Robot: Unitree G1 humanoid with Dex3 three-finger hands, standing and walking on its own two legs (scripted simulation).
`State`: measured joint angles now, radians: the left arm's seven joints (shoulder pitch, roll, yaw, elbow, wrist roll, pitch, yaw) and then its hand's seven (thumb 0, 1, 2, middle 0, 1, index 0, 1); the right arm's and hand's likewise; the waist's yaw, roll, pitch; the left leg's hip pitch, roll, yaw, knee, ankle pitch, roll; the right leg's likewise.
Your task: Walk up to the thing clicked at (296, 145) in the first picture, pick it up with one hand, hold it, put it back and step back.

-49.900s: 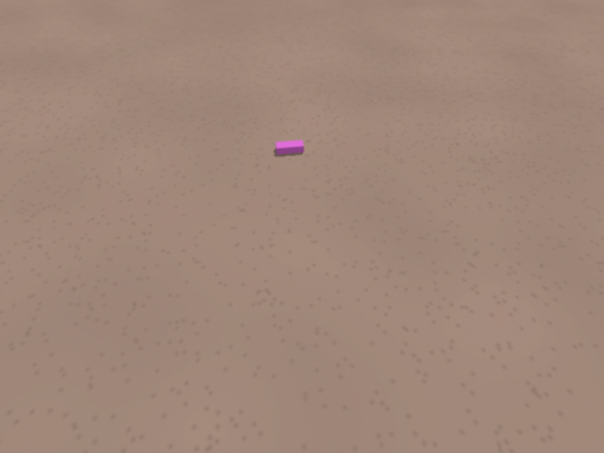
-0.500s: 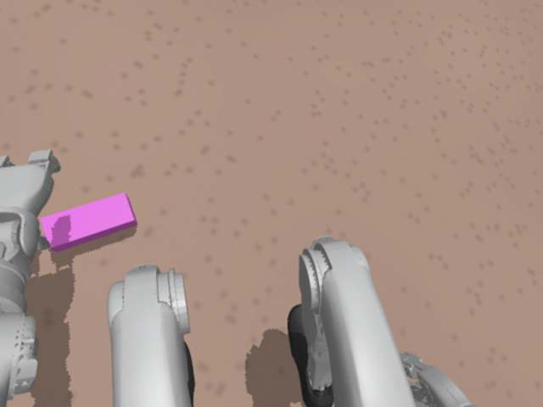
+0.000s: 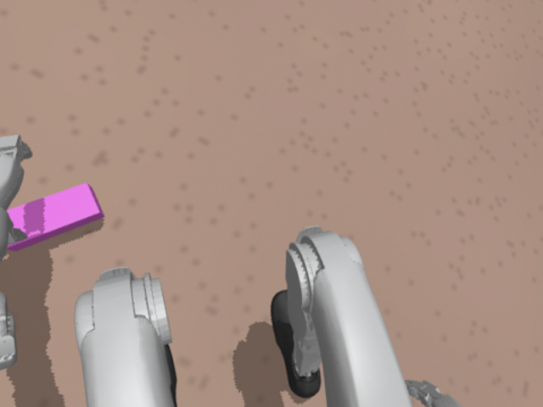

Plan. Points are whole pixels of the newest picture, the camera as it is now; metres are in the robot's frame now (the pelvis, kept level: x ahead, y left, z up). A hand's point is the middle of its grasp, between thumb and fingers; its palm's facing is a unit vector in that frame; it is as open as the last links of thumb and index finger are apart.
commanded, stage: home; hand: left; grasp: from above
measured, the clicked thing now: (52, 216) +0.45 +0.30 -0.30
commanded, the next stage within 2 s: none
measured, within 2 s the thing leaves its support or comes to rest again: neither
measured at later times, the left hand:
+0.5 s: hand out of the picture +0.35 +0.28 -0.01, palm faces -0.31 -0.44 -0.84, open 9.0 cm
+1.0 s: hand out of the picture +0.24 +0.22 +0.21, palm faces +0.05 -0.93 -0.37, open 7.4 cm
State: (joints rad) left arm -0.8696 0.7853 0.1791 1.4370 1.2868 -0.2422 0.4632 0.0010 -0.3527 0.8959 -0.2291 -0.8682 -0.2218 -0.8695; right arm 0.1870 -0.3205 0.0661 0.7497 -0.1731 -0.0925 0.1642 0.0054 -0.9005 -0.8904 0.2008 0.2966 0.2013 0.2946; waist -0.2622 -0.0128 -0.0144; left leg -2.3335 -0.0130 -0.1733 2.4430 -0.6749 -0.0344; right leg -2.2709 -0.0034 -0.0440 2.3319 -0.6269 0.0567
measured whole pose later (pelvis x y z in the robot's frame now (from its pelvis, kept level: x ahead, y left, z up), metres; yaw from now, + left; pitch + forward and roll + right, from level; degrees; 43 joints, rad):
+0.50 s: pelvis +0.01 +0.00 +0.12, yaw +3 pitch +34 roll -6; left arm -0.41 0.46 0.04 0.74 0.76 0.01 0.18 0.00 0.58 0.82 -0.21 -0.35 -0.20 -0.35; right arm 0.11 -0.27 -0.05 0.66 -0.02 -0.04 0.11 0.01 -0.91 -0.89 0.20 0.30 0.20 0.29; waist -0.08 0.05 -0.21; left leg -1.98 0.01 -0.11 2.07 -0.68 -0.02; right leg -1.94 -0.03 -0.03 1.99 -0.64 0.05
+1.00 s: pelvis +0.04 +0.00 +0.30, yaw +7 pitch +22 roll -3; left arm 0.22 0.29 0.02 0.08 0.08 0.33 0.08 0.01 0.89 0.90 -0.21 -0.30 -0.21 -0.30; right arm 0.16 -0.20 0.03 0.54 0.04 -0.11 -0.08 0.01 -0.91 -0.89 0.20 0.30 0.20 0.30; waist -0.05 0.04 -0.19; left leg -1.27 0.03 -0.08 1.47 -0.59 -0.02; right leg -1.23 -0.03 -0.04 1.41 -0.55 0.03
